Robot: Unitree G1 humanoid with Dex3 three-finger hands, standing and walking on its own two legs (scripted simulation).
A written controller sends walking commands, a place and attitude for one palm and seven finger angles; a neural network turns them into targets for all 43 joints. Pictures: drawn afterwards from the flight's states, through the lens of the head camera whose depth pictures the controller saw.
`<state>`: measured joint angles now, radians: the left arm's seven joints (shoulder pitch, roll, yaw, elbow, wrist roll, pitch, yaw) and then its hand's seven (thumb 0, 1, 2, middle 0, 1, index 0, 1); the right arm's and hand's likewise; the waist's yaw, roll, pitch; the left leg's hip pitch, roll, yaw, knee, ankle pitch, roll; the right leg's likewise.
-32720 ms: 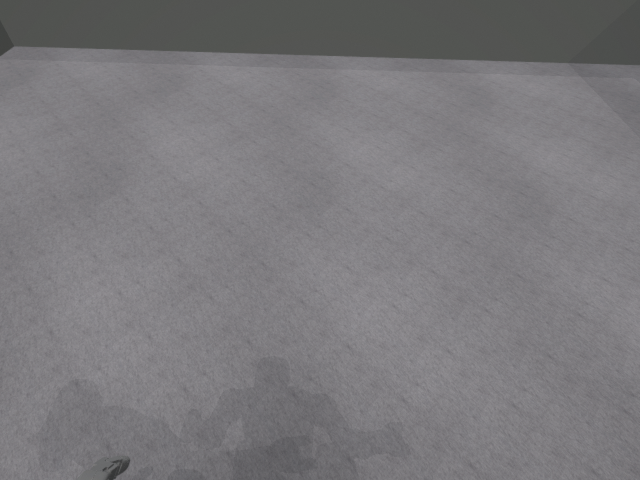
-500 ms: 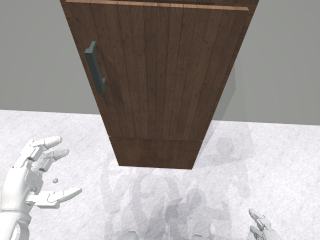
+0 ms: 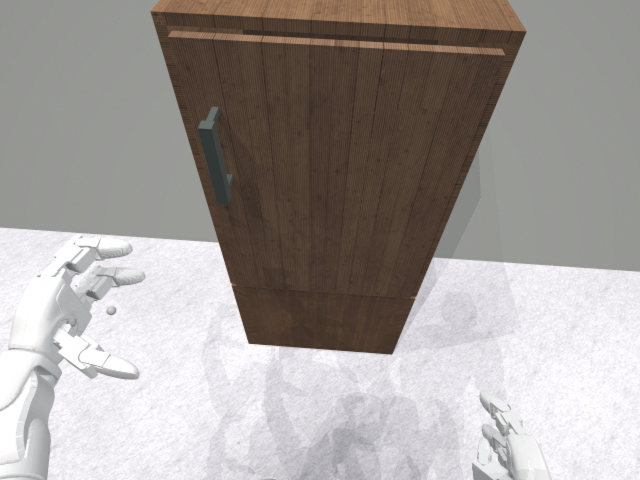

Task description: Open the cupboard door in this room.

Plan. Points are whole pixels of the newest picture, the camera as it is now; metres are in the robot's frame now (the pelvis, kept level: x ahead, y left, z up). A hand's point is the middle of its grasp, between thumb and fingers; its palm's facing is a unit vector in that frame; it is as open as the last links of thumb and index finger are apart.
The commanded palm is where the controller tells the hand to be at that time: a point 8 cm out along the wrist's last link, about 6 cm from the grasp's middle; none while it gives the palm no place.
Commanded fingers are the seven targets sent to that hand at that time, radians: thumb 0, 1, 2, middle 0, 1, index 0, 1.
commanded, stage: raise the hand with hooked fingers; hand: left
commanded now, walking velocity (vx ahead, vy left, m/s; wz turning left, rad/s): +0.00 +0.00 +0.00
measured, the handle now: (219, 157) +0.55 +0.21 +0.08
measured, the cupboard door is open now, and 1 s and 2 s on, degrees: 0 0 0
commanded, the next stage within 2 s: move the hooked fingers beside the handle in 0.62 s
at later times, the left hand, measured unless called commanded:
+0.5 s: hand (123, 281) +0.30 +0.26 +0.09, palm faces +0.05 -1.00 -0.02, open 14.0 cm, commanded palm +0.27 +0.30 +0.10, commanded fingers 0.00 -0.50 0.30 -0.30 -1.20 -0.30 -1.20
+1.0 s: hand (127, 261) +0.33 +0.26 +0.10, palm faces +0.03 -1.00 -0.02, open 14.0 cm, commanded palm +0.30 +0.31 +0.10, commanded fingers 0.00 -0.50 0.30 -0.30 -1.20 -0.30 -1.20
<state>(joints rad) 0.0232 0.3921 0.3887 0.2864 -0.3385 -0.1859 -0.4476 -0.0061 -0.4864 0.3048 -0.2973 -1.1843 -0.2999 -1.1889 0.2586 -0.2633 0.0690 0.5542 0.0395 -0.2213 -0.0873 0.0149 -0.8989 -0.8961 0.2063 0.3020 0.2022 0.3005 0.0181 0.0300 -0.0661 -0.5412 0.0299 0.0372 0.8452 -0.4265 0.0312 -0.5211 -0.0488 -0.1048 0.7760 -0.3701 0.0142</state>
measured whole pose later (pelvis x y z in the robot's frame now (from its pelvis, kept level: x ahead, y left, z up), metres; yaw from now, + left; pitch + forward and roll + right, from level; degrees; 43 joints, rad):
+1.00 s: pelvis +0.00 -0.02 +0.01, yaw +0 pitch +7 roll -1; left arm -0.26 0.46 0.46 0.61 -0.32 -0.24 -0.52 -0.01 -0.50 0.30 -0.30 -1.20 -0.30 -1.20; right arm 0.27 -0.29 0.05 0.60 0.04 -0.17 -0.11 0.01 -0.90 -0.90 0.21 0.30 0.20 0.30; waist 0.00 0.02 -0.04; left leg -0.52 0.05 0.03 0.79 -0.39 0.00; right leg -0.52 -0.03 -0.11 0.74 -0.35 -0.01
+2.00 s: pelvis +0.00 +0.00 -0.01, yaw -2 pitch +16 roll -3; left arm -0.73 0.68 0.52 1.13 -0.18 -0.33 -0.53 -0.01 -0.50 0.30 -0.30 -1.19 -0.30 -1.20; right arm 0.37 -0.30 0.05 0.60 0.02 0.00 -0.07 0.01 -0.90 -0.90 0.21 0.30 0.20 0.30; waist -0.11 0.00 -0.07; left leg -0.73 0.06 0.05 0.88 -0.43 0.03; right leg -0.72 -0.02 -0.08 0.80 -0.36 0.01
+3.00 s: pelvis +0.01 +0.00 -0.02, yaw -3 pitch +19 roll -4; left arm -0.87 0.75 0.55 1.23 -0.14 -0.31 -0.52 -0.01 -0.50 0.30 -0.30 -1.19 -0.30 -1.20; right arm 0.38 -0.29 0.07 0.57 0.01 0.08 -0.05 0.01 -0.90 -0.90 0.21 0.30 0.20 0.30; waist -0.15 0.01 -0.08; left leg -0.82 0.07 0.04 0.94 -0.46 0.03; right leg -0.79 -0.01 -0.08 0.83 -0.37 0.01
